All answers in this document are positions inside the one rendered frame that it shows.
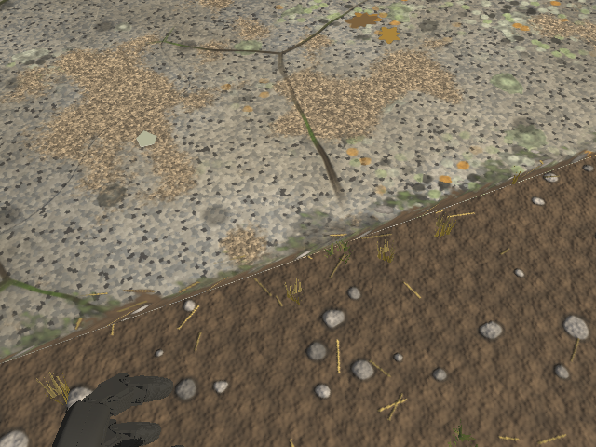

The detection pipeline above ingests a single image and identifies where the left robot hand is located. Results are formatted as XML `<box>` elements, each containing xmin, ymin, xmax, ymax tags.
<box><xmin>52</xmin><ymin>372</ymin><xmax>184</xmax><ymax>447</ymax></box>

